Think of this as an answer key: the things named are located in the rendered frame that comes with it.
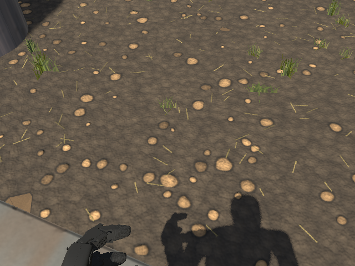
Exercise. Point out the robot left hand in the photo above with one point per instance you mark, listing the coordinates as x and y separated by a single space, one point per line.
80 253

